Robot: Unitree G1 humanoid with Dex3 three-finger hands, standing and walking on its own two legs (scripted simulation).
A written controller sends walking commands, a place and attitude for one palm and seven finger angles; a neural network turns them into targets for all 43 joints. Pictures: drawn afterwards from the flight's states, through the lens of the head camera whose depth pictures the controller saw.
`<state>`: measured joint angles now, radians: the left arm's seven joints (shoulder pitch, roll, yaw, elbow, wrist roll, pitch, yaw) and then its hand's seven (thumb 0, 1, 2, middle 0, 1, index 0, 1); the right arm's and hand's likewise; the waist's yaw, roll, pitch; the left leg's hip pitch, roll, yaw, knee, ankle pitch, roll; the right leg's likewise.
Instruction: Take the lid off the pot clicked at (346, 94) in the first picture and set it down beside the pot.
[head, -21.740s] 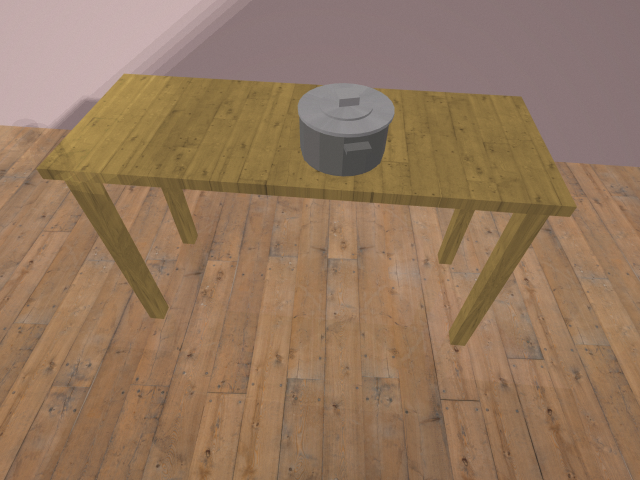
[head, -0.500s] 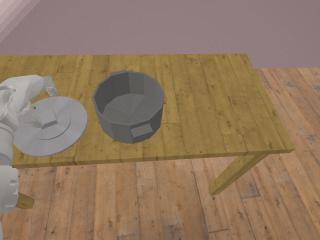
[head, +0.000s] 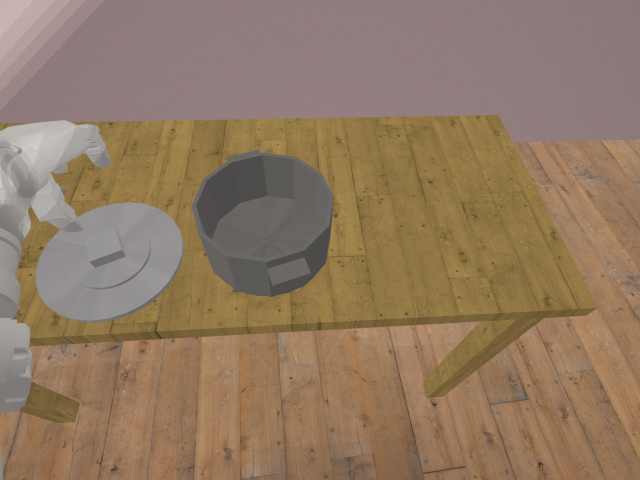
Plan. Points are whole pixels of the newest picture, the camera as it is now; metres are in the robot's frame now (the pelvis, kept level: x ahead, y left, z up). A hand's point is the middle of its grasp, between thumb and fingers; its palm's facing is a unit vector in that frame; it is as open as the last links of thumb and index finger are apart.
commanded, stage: raise the empty hand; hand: left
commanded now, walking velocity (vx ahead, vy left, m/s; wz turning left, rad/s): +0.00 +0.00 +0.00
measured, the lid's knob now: (105, 247) +0.45 +0.31 -0.03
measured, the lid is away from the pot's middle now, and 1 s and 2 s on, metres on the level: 0.24 0.24 0.24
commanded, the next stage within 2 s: draw the hand back to the body in 0.30 s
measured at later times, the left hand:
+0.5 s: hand (51, 176) +0.44 +0.30 +0.13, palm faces -0.36 -0.08 -0.93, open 11.0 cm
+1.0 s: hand (81, 202) +0.39 +0.25 +0.14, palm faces +0.05 -0.72 -0.69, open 11.0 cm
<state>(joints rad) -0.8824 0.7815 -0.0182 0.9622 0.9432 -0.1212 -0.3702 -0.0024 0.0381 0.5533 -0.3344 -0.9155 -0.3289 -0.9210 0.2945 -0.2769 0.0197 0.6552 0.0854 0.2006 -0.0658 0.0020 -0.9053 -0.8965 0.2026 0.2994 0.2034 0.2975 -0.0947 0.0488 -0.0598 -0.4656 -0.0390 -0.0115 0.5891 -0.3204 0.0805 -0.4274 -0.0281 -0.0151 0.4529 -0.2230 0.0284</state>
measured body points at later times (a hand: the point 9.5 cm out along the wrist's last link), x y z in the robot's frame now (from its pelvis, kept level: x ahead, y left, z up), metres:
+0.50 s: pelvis +0.00 -0.01 +0.00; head +0.06 +0.00 +0.45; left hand +0.45 +0.30 +0.18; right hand +0.08 -0.27 -0.12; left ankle -0.03 +0.06 -0.73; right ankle -0.01 -0.17 -0.73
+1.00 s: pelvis -0.01 -0.02 +0.01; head +0.03 -0.02 +0.46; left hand +0.38 +0.29 +0.18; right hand +0.14 -0.25 -0.10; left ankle -0.03 +0.06 -0.73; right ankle -0.01 -0.17 -0.73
